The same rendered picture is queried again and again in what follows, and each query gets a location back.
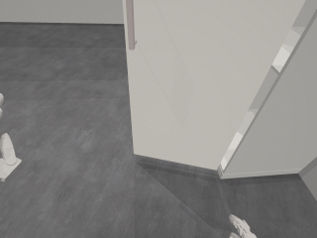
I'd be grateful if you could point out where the fridge door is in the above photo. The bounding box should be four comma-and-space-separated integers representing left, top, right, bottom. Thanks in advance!
122, 0, 306, 171

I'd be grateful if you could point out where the robot left hand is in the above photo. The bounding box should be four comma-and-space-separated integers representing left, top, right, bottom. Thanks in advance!
0, 93, 22, 182

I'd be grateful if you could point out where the handle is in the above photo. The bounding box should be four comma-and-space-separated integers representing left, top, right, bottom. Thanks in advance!
126, 0, 137, 51

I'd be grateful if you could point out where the robot right hand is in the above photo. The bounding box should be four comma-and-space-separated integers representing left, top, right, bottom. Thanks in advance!
229, 214, 257, 238

